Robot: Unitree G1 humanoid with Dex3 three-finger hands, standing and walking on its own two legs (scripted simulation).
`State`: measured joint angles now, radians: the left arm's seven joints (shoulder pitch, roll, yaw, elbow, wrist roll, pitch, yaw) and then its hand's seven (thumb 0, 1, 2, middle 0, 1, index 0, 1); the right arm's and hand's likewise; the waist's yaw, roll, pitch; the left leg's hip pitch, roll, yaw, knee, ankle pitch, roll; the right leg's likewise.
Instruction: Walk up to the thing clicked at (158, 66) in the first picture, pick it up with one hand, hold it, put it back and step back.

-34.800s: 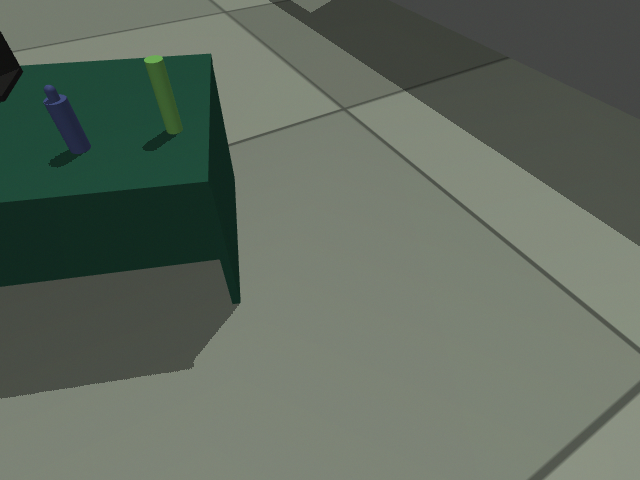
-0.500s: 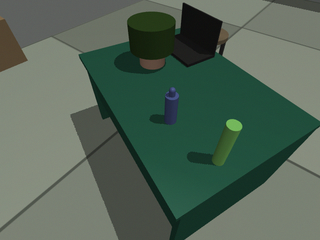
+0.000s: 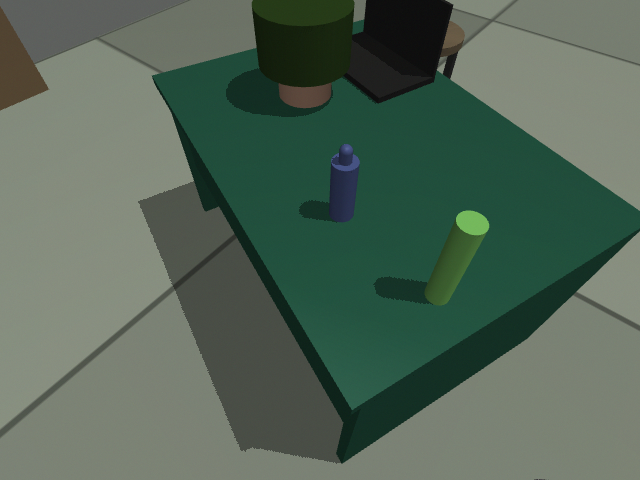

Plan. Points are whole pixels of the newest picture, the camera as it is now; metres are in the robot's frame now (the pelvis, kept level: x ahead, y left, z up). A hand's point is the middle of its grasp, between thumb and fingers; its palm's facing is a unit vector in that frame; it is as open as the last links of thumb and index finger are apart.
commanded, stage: step back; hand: right
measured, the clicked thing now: (452, 263) +0.45 -0.21 -0.07
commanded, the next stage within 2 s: none
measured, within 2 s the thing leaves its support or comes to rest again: neither
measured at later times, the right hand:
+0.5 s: hand out of the picture -0.03 -0.21 -0.15, palm faces -0.01 +0.90 -0.43, open 7.4 cm
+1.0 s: hand out of the picture -0.13 -0.23 -0.17, palm faces -0.05 +0.90 -0.43, open 7.4 cm
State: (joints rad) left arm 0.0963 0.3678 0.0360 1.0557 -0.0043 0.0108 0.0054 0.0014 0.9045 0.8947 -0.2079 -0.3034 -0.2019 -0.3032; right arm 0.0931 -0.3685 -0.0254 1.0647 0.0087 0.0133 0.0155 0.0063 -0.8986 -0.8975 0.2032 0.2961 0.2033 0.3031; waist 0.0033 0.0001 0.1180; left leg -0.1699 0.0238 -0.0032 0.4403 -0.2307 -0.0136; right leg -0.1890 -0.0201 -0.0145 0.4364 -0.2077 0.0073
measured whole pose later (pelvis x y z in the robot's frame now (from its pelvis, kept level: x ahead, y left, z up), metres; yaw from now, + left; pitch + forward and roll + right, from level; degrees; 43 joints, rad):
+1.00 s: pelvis -0.22 +0.05 -0.02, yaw +0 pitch -1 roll +0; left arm 0.11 0.37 0.06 0.75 0.03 0.05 0.01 0.00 0.90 0.89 -0.21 -0.30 -0.20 -0.30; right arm 0.18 -0.41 -0.05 0.87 -0.01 0.02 -0.02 0.01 -0.90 -0.90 0.20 0.30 0.20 0.30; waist 0.01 0.00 0.18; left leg -0.27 -0.03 -0.05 0.71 -0.43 0.00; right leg -0.38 -0.04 -0.02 0.66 -0.26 0.00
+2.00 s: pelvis -0.54 +0.00 -0.02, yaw -3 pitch -2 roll -1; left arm 0.14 0.40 0.07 0.84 0.02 0.07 0.00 0.00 0.91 0.89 -0.21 -0.30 -0.20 -0.30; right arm 0.12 -0.39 -0.04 0.83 -0.04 0.03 -0.01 0.01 -0.89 -0.90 0.21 0.30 0.21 0.30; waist 0.02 -0.01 0.16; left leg -0.40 0.06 -0.01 0.62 -0.19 0.00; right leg -0.31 0.04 0.08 0.90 -0.52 0.01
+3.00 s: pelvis -0.61 +0.02 -0.01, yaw +3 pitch -2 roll -1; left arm 0.16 0.38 0.04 1.06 0.02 -0.03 0.00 0.00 0.91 0.89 -0.21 -0.30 -0.20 -0.30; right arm 0.15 -0.35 -0.04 1.04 -0.02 -0.01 0.02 0.01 -0.90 -0.90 0.20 0.30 0.20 0.30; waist 0.02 0.00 0.07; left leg -0.24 0.02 -0.01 0.59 -0.31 0.00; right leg -0.18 -0.01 -0.02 0.52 -0.28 0.01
